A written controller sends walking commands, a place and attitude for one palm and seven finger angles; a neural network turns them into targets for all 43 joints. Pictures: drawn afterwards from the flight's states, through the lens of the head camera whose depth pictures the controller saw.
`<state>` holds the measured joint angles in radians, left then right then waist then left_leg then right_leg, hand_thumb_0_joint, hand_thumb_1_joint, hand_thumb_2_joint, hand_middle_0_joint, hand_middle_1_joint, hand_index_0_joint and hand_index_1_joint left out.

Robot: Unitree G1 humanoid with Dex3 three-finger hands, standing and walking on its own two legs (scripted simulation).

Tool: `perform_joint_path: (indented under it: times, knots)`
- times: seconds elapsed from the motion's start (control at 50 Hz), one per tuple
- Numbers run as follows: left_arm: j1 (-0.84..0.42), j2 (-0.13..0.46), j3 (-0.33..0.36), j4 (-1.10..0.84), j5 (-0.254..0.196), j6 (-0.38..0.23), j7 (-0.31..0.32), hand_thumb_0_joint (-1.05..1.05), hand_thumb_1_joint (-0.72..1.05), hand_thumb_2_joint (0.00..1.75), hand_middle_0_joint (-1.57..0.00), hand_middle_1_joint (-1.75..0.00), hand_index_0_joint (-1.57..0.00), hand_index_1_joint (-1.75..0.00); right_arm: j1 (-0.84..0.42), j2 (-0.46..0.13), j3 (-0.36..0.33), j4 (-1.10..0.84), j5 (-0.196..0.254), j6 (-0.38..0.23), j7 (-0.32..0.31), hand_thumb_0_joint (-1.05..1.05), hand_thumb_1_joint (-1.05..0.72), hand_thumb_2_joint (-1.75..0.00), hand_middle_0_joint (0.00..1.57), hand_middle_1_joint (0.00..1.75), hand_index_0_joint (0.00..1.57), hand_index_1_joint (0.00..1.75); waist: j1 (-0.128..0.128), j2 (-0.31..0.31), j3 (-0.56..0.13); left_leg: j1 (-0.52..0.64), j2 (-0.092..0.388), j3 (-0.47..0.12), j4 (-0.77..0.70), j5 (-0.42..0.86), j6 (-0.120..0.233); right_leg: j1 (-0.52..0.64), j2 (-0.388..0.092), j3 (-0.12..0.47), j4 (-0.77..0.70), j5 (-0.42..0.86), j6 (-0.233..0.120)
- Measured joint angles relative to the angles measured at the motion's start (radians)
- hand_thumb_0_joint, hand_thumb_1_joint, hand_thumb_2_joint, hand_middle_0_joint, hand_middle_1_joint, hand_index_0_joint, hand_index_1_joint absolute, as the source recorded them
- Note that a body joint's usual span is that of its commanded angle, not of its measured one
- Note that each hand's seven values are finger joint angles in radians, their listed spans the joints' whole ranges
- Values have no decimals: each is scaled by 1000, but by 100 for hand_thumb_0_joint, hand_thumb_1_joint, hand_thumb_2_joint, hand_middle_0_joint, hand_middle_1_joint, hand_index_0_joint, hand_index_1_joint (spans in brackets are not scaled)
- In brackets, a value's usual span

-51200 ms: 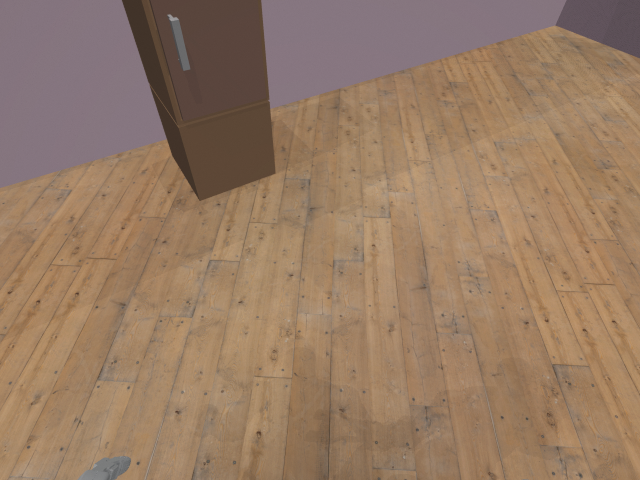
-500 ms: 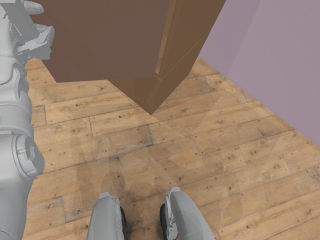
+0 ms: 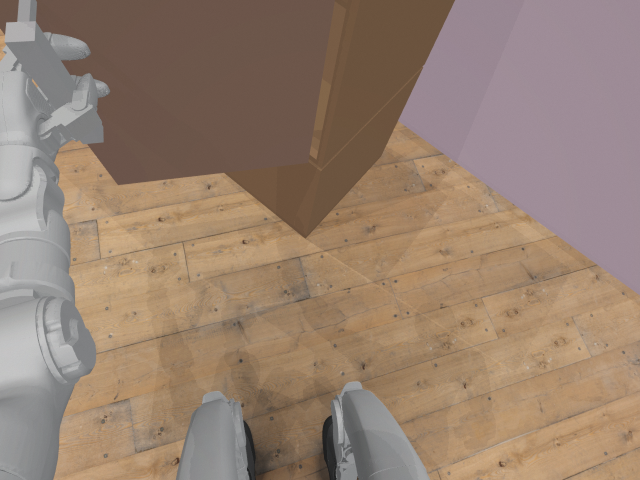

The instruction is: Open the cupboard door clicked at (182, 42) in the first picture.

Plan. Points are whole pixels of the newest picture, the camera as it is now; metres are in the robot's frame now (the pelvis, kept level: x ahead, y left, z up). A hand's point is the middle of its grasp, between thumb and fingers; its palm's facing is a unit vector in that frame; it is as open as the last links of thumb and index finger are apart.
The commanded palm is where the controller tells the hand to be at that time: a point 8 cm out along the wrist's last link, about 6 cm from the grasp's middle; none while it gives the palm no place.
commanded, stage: pull the door open along its arc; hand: left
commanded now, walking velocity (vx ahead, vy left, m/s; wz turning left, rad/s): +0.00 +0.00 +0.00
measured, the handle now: (63, 76) +0.58 +0.23 +0.06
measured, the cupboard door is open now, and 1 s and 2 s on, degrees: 51 98 100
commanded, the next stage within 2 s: open thumb and fingers to let go in 0.82 s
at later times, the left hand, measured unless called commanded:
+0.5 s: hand (147, 200) +0.42 +0.14 +0.06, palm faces +0.45 -0.89 +0.04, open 6.0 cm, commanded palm +0.35 +0.17 +0.05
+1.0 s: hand (250, 270) +0.34 +0.04 +0.06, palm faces +0.41 -0.91 -0.02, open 6.4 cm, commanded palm +0.29 +0.09 +0.05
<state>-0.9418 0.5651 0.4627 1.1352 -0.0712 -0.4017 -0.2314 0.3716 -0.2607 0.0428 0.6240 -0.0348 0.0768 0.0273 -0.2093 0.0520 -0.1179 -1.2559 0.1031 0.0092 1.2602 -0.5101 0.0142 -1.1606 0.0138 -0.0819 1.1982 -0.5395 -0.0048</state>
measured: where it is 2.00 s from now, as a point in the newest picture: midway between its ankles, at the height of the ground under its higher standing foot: outside the picture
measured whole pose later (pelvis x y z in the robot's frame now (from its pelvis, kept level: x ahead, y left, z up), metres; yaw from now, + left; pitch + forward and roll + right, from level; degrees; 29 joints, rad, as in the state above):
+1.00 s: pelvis +0.01 -0.04 +0.03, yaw +5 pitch +18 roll +1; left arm -0.14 -0.13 -0.15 0.47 0.14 -0.46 0.63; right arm 0.18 -0.18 -0.02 0.62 -0.11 -0.03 0.04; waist -0.03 0.03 -0.16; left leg -0.96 0.05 0.00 1.12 -0.47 -0.04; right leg -0.89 -0.03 -0.10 1.16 -0.57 -0.05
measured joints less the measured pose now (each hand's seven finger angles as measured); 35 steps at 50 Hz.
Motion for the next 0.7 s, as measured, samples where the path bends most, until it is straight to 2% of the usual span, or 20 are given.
perform_joint_path:
  times: [0.12, 0.24, 0.26, 0.32, 0.36, 0.4, 0.46, 0.5, 0.54, 0.58, 0.7]
  knots:
    - [157, -82, -21, -133, -43, -5, 5, 1, 71, 74, -39, -135, -37, -135, -1, 7, -14, -17, 15, 7, 7, 0, -90, -90, 20, 29, 20, 30, 26, -3, -13, 70, -2, 18, -46, 2, -1, 58, -1, 17, -36, 2, 1]
    - [346, -189, -102, -288, -82, -21, 17, 1, 69, 72, -37, -135, -35, -135, -12, 16, -28, -38, 30, 4, 16, 0, -90, -90, 20, 29, 20, 30, 61, -11, -34, 155, -11, 27, -99, 7, -4, 138, -8, 23, -80, 3, 2]
    - [372, -216, -115, -315, -86, -20, 39, 1, 68, 71, -37, -135, -35, -135, -16, 17, -33, -41, 28, 0, 16, 0, -90, -90, 20, 29, 20, 30, 70, -13, -38, 166, -12, 28, -105, 7, -4, 149, -8, 24, -85, 2, 2]
    - [443, -329, -156, -401, -97, -29, 198, 3, 67, 71, -36, -135, -36, -135, -34, 21, -46, -47, 17, -18, 25, 0, -90, -90, 20, 29, 20, 30, 94, -16, -50, 193, -18, 29, -119, 7, -6, 174, -13, 25, -96, 1, 4]
    - [478, -401, -180, -446, -86, -43, 309, 4, 66, 72, -34, -135, -37, -135, -54, 25, -51, -50, 5, -27, 34, 0, -90, -90, 20, 29, 20, 30, 106, -19, -55, 204, -22, 31, -123, 8, -7, 185, -17, 26, -96, -2, 4]
    - [504, -461, -208, -483, -55, -52, 421, 4, 66, 73, -33, -135, -38, -135, -75, 31, -55, -54, -9, -32, 45, 0, -90, -90, 20, 29, 20, 30, 117, -23, -58, 211, -27, 32, -123, 8, -8, 189, -22, 27, -89, -6, 3]
    - [541, -528, -264, -527, 22, -53, 585, 3, 68, 75, -32, -135, -38, -135, -104, 42, -60, -61, -33, -33, 60, 0, -90, -90, 20, 29, 20, 30, 133, -24, -63, 214, -32, 31, -116, 8, -10, 190, -28, 26, -74, -13, 0]
    - [563, -560, -306, -545, 72, -51, 672, 2, 69, 76, -32, -135, -36, -134, -120, 51, -63, -60, -44, -31, 69, 0, -90, -90, 20, 29, 20, 30, 143, -22, -64, 217, -36, 29, -113, 8, -12, 193, -31, 24, -64, -18, -2]
    - [591, -583, -348, -563, 110, -48, 731, 1, 69, 76, -32, -135, -35, -134, -133, 61, -64, -56, -52, -30, 72, 0, -90, -90, 20, 29, 20, 30, 152, -22, -63, 224, -38, 27, -112, 10, -14, 198, -34, 22, -58, -21, -5]
    - [624, -605, -387, -582, 130, -47, 766, 1, 69, 75, -33, -135, -34, -133, -139, 71, -66, -49, -56, -30, 72, 0, -90, -90, 20, 29, 20, 30, 161, -24, -62, 234, -40, 24, -115, 13, -18, 208, -35, 19, -56, -22, -9]
    - [714, -653, -493, -621, 161, -55, 813, 2, 68, 72, -31, -133, -32, -133, -143, 89, -64, -25, -60, -43, 56, 0, -90, -90, 20, 29, 20, 30, 173, -30, -54, 273, -45, 8, -135, 26, -29, 250, -38, 3, -67, -22, -22]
